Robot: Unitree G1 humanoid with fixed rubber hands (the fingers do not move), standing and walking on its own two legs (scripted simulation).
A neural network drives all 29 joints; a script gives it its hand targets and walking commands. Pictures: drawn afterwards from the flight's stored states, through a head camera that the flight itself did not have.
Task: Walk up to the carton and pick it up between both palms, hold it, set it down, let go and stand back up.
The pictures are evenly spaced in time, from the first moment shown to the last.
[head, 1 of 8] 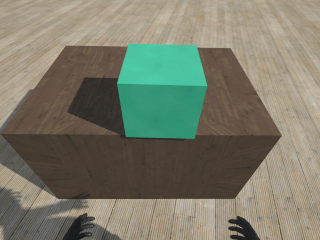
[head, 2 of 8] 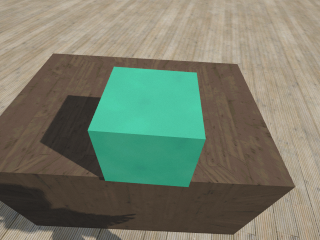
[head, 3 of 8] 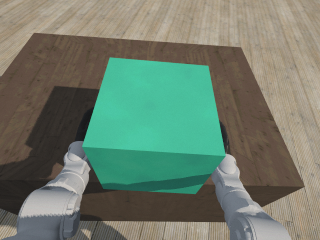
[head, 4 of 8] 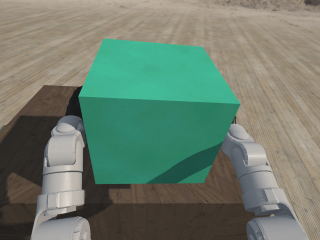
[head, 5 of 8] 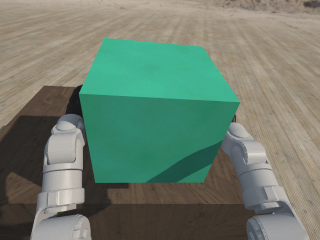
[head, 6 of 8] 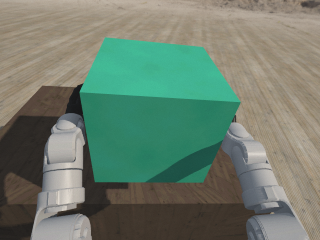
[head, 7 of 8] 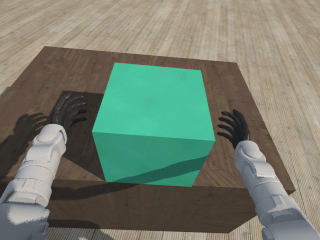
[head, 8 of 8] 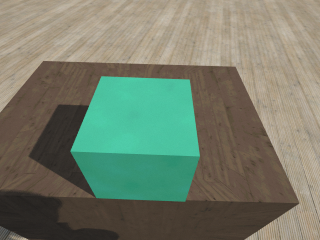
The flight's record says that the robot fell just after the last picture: no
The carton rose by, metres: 0.20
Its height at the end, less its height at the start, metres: +0.00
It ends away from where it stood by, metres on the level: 0.01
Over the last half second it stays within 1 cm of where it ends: yes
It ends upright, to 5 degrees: yes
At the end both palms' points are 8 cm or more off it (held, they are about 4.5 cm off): yes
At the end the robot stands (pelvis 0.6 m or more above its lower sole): yes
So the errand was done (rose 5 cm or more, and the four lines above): yes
